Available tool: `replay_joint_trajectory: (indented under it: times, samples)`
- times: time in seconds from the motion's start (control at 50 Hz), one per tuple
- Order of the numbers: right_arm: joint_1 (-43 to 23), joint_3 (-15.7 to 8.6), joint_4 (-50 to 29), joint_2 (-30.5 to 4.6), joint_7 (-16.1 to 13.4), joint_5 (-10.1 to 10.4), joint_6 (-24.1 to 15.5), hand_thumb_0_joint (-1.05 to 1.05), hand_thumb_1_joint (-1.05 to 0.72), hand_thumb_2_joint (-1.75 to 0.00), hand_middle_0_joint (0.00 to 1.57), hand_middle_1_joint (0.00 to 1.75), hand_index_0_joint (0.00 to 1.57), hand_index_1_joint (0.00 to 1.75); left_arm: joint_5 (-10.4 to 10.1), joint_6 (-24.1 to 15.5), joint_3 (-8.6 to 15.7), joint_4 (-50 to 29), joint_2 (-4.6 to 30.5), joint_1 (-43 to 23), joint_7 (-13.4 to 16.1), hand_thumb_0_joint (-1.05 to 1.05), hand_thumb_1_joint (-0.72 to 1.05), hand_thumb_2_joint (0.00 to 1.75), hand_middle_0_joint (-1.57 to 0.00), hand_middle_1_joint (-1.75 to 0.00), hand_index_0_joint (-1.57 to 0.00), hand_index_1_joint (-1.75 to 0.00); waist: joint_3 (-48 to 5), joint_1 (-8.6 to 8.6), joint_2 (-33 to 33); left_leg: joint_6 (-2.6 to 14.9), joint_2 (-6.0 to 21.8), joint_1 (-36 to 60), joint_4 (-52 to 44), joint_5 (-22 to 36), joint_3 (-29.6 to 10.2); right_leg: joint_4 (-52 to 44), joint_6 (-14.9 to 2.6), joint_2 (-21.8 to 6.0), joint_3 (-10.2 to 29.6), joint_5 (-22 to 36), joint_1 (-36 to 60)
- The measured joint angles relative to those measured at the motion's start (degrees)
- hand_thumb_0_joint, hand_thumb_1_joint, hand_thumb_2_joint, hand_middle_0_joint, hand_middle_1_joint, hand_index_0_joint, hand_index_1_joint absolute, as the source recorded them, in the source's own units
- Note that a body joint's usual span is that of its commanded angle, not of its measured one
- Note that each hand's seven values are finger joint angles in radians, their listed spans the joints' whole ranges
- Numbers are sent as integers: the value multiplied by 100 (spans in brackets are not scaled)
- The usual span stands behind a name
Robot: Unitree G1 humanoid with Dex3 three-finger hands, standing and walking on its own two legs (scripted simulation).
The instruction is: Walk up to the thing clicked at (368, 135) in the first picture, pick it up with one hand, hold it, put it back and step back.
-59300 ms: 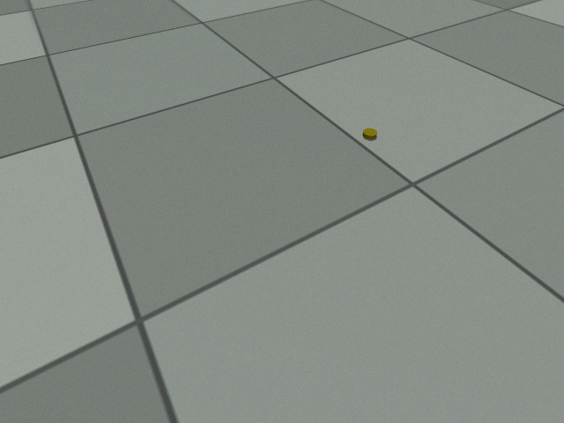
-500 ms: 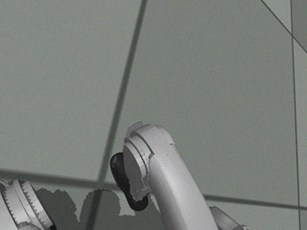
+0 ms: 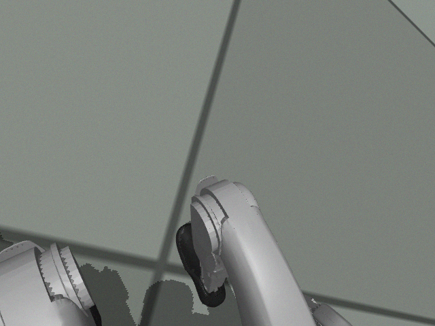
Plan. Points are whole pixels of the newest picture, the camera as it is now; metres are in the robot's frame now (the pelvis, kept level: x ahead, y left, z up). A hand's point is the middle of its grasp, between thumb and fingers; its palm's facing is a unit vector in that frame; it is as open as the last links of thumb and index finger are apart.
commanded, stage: settle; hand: left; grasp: from above
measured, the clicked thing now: out of the picture +0.48 +0.38 -0.25
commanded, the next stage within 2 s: lift in 0.42 s
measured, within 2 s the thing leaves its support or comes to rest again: neither
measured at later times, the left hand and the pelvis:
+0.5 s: hand out of the picture +0.46 +0.36 -0.14, palm faces -0.41 -0.10 -0.91, open 10.3 cm; pelvis -0.01 -0.01 +0.01, yaw +5 degrees
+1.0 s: hand out of the picture +0.41 +0.37 -0.05, palm faces -0.43 -0.16 -0.89, open 10.3 cm; pelvis -0.01 -0.01 +0.06, yaw +9 degrees
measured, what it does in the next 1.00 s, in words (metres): rises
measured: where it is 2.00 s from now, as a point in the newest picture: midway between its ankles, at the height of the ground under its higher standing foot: (154, 311)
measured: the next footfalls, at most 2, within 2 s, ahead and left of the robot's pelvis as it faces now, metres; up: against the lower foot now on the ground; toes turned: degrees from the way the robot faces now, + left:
none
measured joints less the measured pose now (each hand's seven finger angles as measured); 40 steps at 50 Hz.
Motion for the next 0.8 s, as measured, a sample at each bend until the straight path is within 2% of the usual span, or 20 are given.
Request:
replay_joint_trajectory:
  times: [0.08,0.22,0.34,0.48,0.62,0.8]
  samples:
    - [77,-197,-6,-39,-3,147,117,0,-91,-90,20,30,20,30,-142,50,-209,-350,-297,111,-337,0,-1,41,-62,-66,-66,-59,-187,155,147,8,-14,13,-108,34,96,-39,-28,-46,63,-17,1]
    - [97,-485,-77,-67,-94,361,363,0,-91,-90,20,30,20,30,-163,-38,-377,-757,-688,204,-820,0,-1,38,-64,-64,-69,-57,-414,335,286,3,-50,34,-277,158,230,-90,-72,-119,155,16,-5]
    - [59,-602,-82,-28,-178,454,520,0,-91,-90,20,30,20,30,-63,-151,-466,-913,-904,147,-906,0,-1,36,-66,-62,-70,-55,-585,413,336,-21,-76,30,-374,253,311,-98,-52,-160,223,64,-47]
    - [27,-672,-129,81,-282,518,628,0,-91,-90,20,30,20,30,-13,-102,-522,-830,-963,-3,-968,0,0,36,-66,-61,-70,-54,-686,428,429,-47,-96,4,-477,351,396,-109,-92,-198,289,115,-118]
    - [64,-722,-108,193,-385,549,734,0,-91,-90,20,30,20,30,-185,-3,-515,-1020,-1032,21,-1223,0,0,37,-65,-61,-69,-54,-670,481,493,-42,-74,61,-614,381,472,-196,-17,-203,355,146,-106]
    - [272,-946,-89,240,-497,745,1028,0,-92,-90,20,30,21,30,-513,134,-431,-1826,-1406,527,-1720,0,1,37,-64,-61,-68,-55,-919,672,646,-30,-89,259,-965,377,595,-469,-73,-281,418,84,78]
